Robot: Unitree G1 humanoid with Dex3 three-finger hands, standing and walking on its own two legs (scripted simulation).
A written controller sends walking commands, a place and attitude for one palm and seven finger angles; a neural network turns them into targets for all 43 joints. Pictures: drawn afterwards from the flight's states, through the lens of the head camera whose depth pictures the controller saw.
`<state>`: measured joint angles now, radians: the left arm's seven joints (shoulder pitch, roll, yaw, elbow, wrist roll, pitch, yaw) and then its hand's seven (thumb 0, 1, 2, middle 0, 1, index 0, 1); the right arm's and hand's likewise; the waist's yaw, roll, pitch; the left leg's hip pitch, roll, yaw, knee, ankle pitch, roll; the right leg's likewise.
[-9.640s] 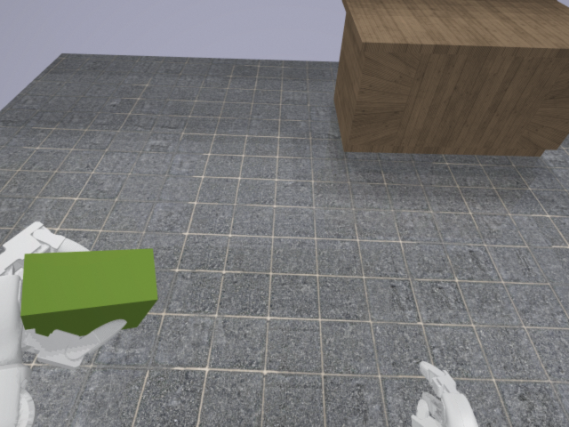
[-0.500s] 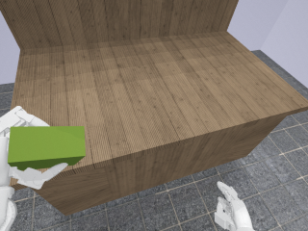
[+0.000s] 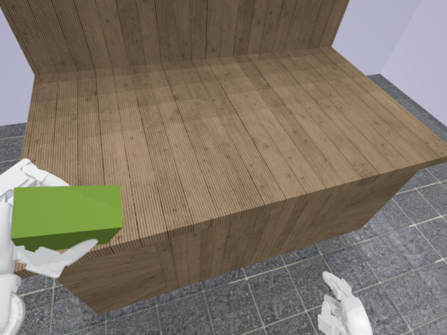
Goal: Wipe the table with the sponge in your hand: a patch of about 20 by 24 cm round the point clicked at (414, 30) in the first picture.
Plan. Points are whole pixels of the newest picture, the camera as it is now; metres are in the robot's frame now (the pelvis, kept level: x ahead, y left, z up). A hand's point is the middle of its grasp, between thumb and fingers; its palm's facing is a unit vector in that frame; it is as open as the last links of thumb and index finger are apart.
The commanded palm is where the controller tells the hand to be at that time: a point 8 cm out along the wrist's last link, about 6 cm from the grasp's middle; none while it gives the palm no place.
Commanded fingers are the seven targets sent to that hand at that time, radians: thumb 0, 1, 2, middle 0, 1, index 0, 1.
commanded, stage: look again from close up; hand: left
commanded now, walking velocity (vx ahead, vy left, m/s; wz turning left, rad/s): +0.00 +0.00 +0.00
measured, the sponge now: (83, 219) +0.23 +0.22 +0.14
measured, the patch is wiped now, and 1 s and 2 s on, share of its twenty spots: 0.00 0.00 0.00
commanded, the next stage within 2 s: shuffle to correct the standing spot in 0.06 s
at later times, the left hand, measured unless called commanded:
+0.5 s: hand (63, 212) +0.23 +0.25 +0.15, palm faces +0.42 -0.83 -0.36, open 9.9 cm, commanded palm +0.17 +0.27 +0.17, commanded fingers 0.00 0.10 1.30 -1.20 -1.60 -1.20 -1.60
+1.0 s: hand (87, 187) +0.27 +0.23 +0.15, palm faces +0.38 -0.83 -0.41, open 9.9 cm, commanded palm +0.21 +0.27 +0.17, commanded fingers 0.00 0.10 1.30 -1.20 -1.60 -1.20 -1.60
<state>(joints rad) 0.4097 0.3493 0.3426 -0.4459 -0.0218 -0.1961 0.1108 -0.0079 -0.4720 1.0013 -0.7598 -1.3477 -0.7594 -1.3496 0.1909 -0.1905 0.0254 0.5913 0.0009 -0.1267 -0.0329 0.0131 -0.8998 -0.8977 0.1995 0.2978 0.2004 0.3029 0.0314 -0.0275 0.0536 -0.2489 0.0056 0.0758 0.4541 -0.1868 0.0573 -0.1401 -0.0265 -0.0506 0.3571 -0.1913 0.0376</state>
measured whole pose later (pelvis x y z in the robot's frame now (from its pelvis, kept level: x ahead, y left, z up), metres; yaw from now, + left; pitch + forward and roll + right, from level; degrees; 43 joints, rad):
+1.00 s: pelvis +0.06 -0.02 -0.02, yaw +1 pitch +0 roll -1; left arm 0.46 0.38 0.38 -0.48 -0.03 -0.21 0.10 -0.01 -0.47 1.00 -0.76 -1.35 -0.76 -1.35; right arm 0.20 -0.20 0.00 0.58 0.02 -0.08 -0.03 0.01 -0.90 -0.90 0.20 0.30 0.20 0.30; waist -0.01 0.00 0.03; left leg -0.28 0.02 0.05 0.67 -0.38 0.04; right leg -0.16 -0.02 -0.06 0.56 -0.41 0.02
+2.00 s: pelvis +0.09 +0.02 +0.00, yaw +1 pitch -1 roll -1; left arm 0.41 0.37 0.34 -0.42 0.00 -0.15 0.08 -0.01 -0.47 1.01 -0.76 -1.35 -0.76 -1.35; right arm 0.20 -0.19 0.03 0.60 0.00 -0.13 -0.05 0.01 -0.90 -0.90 0.20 0.30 0.20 0.30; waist 0.05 -0.01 0.03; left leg -0.24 0.02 0.03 0.46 -0.20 0.02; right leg -0.20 0.03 -0.06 0.39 -0.17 -0.02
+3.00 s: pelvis +0.10 +0.06 +0.00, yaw +0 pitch +0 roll -2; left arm 0.42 0.35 0.35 -0.45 -0.04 -0.22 0.09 -0.01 -0.47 1.01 -0.76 -1.35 -0.76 -1.35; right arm 0.19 -0.20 0.03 0.57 0.00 -0.15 -0.04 0.01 -0.90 -0.90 0.20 0.30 0.20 0.30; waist 0.04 -0.04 0.05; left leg -0.23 -0.03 0.05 0.44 -0.21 0.06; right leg -0.19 -0.01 -0.04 0.36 -0.17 0.02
